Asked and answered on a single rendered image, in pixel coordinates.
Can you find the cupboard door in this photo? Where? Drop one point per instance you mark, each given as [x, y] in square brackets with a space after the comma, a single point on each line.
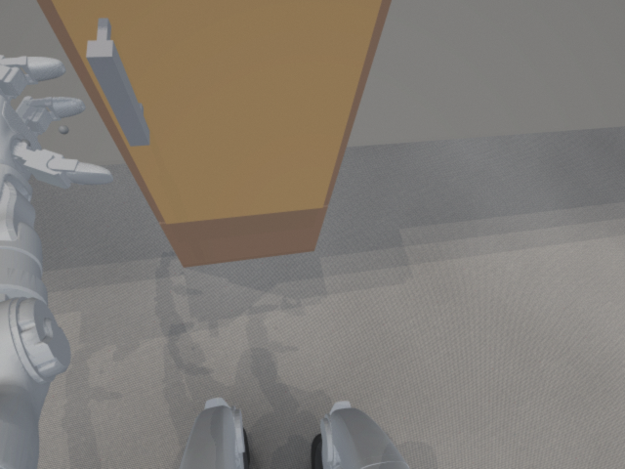
[246, 101]

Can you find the robot left upper arm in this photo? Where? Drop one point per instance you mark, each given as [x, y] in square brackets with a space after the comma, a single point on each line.
[33, 350]

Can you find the right robot shin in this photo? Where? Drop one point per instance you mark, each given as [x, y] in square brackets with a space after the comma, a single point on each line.
[338, 405]

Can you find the left robot forearm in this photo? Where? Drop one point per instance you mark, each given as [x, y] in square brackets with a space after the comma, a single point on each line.
[21, 255]

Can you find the right robot thigh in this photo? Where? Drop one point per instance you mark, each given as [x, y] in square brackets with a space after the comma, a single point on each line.
[354, 440]

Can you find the handle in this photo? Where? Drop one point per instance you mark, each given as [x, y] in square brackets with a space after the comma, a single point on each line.
[104, 60]

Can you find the left robot hand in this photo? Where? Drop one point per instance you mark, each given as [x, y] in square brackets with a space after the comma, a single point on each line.
[31, 119]

